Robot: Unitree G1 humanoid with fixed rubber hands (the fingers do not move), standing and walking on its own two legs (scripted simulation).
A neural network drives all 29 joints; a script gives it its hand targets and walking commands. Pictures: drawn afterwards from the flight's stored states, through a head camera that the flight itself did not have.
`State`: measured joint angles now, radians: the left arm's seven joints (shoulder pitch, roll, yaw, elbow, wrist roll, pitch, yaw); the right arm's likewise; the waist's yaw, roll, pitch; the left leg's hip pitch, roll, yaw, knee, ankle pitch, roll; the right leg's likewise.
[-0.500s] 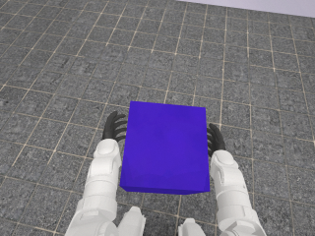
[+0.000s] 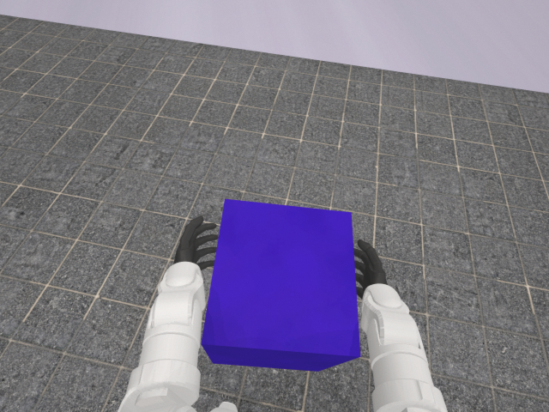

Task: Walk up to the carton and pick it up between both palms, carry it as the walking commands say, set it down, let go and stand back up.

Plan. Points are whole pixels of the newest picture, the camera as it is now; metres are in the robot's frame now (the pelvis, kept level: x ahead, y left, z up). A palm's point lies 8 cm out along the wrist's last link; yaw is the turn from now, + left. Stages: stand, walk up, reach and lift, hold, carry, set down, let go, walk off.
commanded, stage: reach and lift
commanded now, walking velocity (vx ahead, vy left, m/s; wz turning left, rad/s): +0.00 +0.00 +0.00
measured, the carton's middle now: (276, 294) +0.34 +0.04 -0.09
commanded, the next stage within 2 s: none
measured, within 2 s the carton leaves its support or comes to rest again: neither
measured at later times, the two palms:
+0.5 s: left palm (177, 251) +0.32 +0.17 +0.06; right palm (387, 280) +0.32 -0.12 +0.04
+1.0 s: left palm (167, 244) +0.31 +0.17 +0.11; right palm (400, 276) +0.31 -0.12 +0.08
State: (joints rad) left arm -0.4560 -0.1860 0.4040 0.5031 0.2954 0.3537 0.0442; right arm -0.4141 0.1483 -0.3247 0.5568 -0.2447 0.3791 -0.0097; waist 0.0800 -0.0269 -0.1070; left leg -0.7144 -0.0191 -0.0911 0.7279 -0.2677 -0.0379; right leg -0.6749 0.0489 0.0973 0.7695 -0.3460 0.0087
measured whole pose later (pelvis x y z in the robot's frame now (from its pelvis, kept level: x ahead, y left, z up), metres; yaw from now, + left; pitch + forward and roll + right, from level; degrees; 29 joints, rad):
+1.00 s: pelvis +0.02 +0.00 +0.04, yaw +0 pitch -7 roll +0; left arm -0.35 -0.18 0.28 0.30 0.31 0.74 0.03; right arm -0.28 0.16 -0.21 0.33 -0.25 0.76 0.01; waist 0.08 -0.01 -0.02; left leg -0.07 0.00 -0.09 0.36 -0.17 -0.03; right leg -0.03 0.03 0.10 0.39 -0.24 0.00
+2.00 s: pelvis +0.02 +0.00 +0.04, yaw +0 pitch -8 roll +0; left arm -0.31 -0.17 0.22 0.28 0.30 0.75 0.03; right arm -0.22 0.14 -0.18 0.25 -0.25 0.80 0.00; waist 0.01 -0.01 -0.01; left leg -0.06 -0.01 -0.10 0.35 -0.16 -0.02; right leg -0.01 0.02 0.10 0.38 -0.23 0.01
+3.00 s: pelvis +0.01 +0.08 +0.02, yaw +6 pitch +5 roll +0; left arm -0.15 -0.13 0.11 -0.32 0.09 1.05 0.13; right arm -0.12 0.13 -0.04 -0.30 -0.05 1.11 -0.14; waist 0.02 -0.02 -0.14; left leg -0.45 0.00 0.11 0.62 -0.25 0.06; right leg -0.49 -0.13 -0.02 0.94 -0.56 0.07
